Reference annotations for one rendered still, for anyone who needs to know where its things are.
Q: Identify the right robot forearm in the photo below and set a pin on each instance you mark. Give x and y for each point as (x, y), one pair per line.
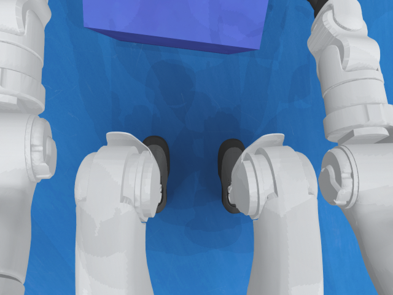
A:
(352, 85)

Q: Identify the left robot thigh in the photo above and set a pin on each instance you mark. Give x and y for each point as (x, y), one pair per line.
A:
(122, 194)

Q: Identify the robot left foot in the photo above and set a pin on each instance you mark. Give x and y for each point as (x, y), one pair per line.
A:
(159, 148)

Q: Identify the carton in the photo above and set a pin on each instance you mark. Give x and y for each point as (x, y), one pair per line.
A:
(218, 26)

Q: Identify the robot left upper arm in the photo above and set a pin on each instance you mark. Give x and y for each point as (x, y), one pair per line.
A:
(27, 155)

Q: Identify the right robot hand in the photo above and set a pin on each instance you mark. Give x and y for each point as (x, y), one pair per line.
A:
(317, 5)

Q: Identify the robot right upper arm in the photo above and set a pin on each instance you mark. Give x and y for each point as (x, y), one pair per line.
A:
(358, 178)

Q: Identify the left robot forearm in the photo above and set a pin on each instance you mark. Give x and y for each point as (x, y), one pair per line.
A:
(22, 25)

